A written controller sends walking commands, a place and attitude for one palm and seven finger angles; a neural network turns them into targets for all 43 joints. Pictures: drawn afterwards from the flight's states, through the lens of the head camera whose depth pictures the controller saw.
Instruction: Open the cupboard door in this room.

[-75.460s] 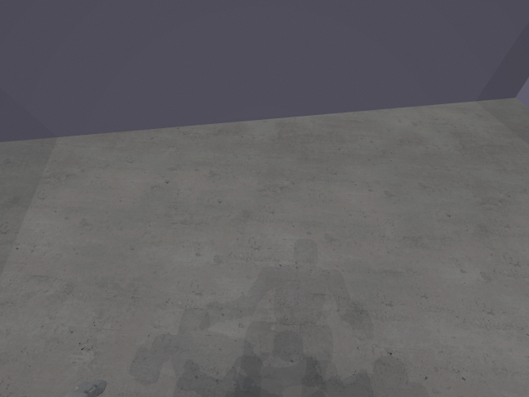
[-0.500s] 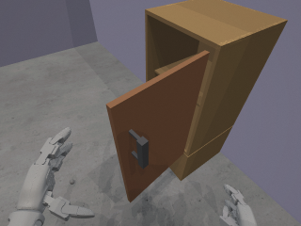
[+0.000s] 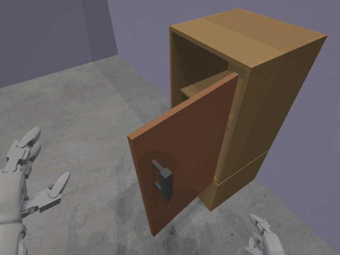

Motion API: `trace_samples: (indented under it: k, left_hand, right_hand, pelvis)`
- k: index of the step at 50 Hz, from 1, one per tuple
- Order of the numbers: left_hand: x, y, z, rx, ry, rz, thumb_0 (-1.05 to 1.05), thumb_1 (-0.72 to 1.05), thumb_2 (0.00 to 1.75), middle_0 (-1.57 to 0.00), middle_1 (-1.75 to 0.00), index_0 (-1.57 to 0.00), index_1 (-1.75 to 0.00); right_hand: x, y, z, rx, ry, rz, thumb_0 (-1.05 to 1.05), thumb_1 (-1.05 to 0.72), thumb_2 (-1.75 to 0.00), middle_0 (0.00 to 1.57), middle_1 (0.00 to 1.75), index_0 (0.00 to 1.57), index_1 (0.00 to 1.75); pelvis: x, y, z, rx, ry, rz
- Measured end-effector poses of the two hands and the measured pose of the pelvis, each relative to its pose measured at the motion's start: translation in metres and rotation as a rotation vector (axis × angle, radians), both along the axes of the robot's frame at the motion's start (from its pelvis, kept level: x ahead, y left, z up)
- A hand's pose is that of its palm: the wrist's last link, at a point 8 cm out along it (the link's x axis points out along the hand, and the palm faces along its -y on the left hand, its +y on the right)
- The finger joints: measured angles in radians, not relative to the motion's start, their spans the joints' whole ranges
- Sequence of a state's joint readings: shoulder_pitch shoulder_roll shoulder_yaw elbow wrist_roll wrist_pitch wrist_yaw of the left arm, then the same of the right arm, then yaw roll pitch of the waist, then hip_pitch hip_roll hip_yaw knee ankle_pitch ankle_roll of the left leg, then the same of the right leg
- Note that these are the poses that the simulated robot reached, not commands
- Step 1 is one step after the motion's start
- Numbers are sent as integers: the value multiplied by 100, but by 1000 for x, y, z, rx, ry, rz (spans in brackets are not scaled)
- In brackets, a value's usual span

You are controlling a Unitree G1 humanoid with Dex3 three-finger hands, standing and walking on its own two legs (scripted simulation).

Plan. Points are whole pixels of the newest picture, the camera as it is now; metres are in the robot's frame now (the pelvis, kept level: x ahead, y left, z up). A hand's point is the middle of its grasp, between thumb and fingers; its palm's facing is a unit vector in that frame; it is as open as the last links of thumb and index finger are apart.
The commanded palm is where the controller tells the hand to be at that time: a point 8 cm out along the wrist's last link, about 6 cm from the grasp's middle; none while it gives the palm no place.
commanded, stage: draw the hand back to the body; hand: left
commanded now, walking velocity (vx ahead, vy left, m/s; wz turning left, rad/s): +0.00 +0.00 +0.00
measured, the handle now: (161, 180) +0.31 +0.07 +0.00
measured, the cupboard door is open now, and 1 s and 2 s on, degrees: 98 98 98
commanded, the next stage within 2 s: step back with the hand held close in 0.48 s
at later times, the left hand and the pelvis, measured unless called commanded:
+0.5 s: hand (50, 189) +0.18 +0.24 +0.16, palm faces +0.45 -0.80 -0.39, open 7.5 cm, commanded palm +0.13 +0.27 +0.17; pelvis -0.01 -0.02 +0.00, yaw +0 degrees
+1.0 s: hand (36, 198) +0.16 +0.25 +0.15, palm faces +0.35 -0.78 -0.51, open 7.4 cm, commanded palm +0.10 +0.29 +0.18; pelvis -0.05 +0.00 +0.00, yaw -1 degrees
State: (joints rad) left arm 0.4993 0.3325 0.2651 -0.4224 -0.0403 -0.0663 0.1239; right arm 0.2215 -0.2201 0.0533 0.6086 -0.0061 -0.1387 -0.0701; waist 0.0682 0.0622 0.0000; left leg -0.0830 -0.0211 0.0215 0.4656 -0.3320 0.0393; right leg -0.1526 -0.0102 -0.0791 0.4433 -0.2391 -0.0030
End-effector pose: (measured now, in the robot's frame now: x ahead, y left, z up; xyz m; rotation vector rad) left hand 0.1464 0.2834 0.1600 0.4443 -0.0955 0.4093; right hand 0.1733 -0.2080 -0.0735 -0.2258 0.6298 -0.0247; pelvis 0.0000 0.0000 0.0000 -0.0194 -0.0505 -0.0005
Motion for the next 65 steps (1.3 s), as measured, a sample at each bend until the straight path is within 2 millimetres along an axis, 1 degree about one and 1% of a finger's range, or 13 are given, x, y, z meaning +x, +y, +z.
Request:
trace_samples:
  k: [9,12,15,18,20,26,31,36,43,48,55,60,65]
  left_hand:
    - [-7,8,25,54,-82,56,1,72,82,-20,-31,-20,-31]
    - [-7,5,22,35,-77,60,1,79,85,-20,-31,-20,-31]
    - [-7,-1,13,8,-47,53,1,83,87,-20,-30,-20,-31]
    - [-8,-7,6,-6,-23,42,1,86,88,-20,-31,-20,-31]
    - [-10,-10,6,-4,-21,37,1,87,89,-21,-31,-21,-31]
    - [-14,-13,15,19,-55,38,2,88,89,-21,-31,-21,-31]
    - [-14,-14,15,18,-58,41,2,88,89,-21,-31,-21,-31]
    - [-9,-8,24,89,-80,26,2,88,89,-21,-31,-21,-31]
    - [-9,-9,9,100,17,-49,1,89,89,-21,-31,-21,-31]
    - [-19,0,13,132,8,-77,2,88,89,-21,-31,-21,-31]
    - [-45,16,22,166,-82,-54,1,88,89,-21,-31,-21,-31]
    - [-66,20,17,170,-112,-17,1,88,89,-21,-31,-21,-31]
    - [-81,17,10,151,-141,-1,1,88,89,-21,-31,-21,-31]
  right_hand:
    - [2,-15,2,-7,7,-10,1,-91,-90,20,30,20,30]
    - [0,-19,1,-3,15,-15,1,-91,-90,20,30,20,30]
    - [-3,-23,0,-3,25,-22,1,-91,-90,20,30,20,30]
    - [-8,-27,-1,-6,32,-30,1,-91,-90,20,30,20,30]
    - [-10,-29,-1,-9,33,-33,1,-91,-90,20,30,20,30]
    - [-14,-34,-2,-6,28,-39,1,-91,-90,20,30,20,30]
    - [-16,-36,-2,1,25,-42,1,-91,-90,20,30,20,30]
    - [-22,-40,-2,-5,47,-58,1,-91,-90,20,30,20,30]
    - [-42,-49,-5,-41,102,-135,1,-91,-90,20,30,20,30]
    - [-57,-47,-3,-62,119,-176,1,-91,-90,20,30,20,29]
    - [-73,-32,3,-68,79,-164,1,-91,-90,20,30,20,29]
    - [-84,-22,-1,-60,51,-130,1,-91,-90,20,30,20,30]
    - [-99,-20,-9,-60,64,-106,1,-91,-90,20,30,21,30]
  pelvis:
    - [-1,-8,3,2,-23,-1]
    - [-4,-11,4,4,-27,-2]
    - [-7,-14,4,6,-29,-4]
    - [-8,-18,4,7,-31,-6]
    - [-8,-20,4,7,-34,-6]
    - [-11,-25,4,7,-45,-5]
    - [-15,-27,5,7,-48,-7]
    - [-21,-27,4,-4,3,-1]
    - [-30,-14,3,6,52,-15]
    - [-40,-6,0,14,55,-18]
    - [-62,3,-5,22,44,-21]
    - [-78,4,-12,25,32,-13]
    - [-91,3,-17,13,29,-5]
